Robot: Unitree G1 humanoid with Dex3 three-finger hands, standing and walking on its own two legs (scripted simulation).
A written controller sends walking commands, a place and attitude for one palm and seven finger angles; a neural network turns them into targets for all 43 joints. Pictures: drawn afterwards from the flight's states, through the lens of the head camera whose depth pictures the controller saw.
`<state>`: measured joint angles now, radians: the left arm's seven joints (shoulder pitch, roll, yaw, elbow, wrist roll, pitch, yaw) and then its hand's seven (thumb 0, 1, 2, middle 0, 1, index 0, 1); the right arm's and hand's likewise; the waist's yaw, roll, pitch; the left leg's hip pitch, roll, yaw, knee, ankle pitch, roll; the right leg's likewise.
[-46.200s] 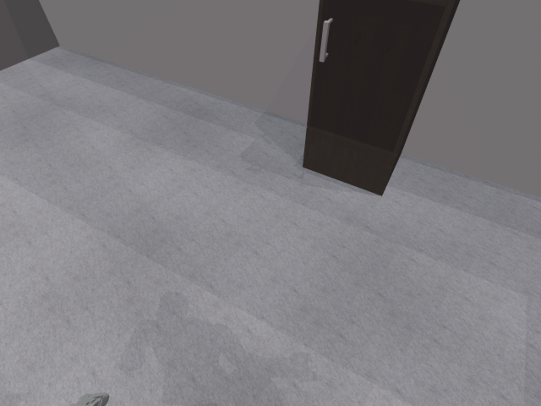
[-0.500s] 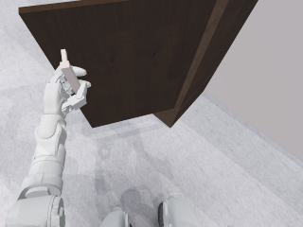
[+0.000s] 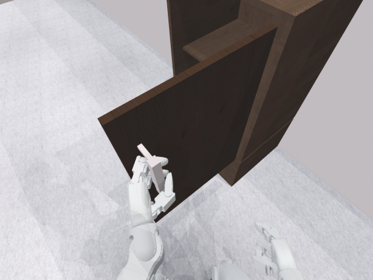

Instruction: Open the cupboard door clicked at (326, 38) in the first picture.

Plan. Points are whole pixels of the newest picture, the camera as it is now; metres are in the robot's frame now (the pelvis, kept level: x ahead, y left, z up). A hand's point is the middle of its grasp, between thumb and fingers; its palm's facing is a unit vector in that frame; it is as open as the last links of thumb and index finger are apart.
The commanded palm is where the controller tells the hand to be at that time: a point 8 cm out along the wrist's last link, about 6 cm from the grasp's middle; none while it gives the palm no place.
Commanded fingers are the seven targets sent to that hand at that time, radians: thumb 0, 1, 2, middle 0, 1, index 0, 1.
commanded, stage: open thumb and fingers to let go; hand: left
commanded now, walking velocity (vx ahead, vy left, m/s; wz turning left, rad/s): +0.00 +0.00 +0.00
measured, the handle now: (153, 171) +0.34 +0.09 +0.03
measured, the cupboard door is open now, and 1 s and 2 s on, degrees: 89 87 88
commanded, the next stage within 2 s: slide the hand sideways off the handle in 0.86 s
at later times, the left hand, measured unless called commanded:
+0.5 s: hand (168, 188) +0.30 +0.05 +0.03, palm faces +0.33 -0.94 -0.03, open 11.4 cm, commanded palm +0.26 +0.11 +0.02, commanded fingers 0.00 -0.50 0.30 -0.28 -1.10 -0.28 -1.10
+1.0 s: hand (166, 187) +0.30 +0.06 +0.03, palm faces +0.27 -0.96 -0.03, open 14.9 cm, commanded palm +0.26 +0.11 +0.02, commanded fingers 0.00 -0.50 0.30 -0.15 -0.30 -0.15 -0.30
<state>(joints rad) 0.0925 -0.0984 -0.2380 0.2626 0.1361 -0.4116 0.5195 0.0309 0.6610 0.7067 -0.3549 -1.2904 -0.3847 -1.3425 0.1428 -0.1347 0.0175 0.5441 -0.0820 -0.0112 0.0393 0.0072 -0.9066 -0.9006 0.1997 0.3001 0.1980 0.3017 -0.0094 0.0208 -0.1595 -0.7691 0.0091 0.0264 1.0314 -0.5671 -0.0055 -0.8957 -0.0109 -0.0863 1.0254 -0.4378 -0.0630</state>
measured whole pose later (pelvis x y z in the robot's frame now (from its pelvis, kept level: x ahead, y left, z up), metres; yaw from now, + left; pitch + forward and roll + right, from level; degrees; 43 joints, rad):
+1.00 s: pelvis -0.04 +0.00 -0.01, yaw +1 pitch +16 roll +1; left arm -0.19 -0.10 -0.16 0.51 0.10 -0.47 0.53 -0.01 -0.49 0.30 -0.38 -0.59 -0.34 -0.63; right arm 0.17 -0.19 0.00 0.63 -0.09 -0.06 0.02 0.01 -0.91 -0.90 0.20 0.30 0.20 0.30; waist -0.01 0.02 -0.14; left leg -0.85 -0.01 0.02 1.08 -0.52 0.00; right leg -0.96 -0.04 -0.09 1.06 -0.39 -0.06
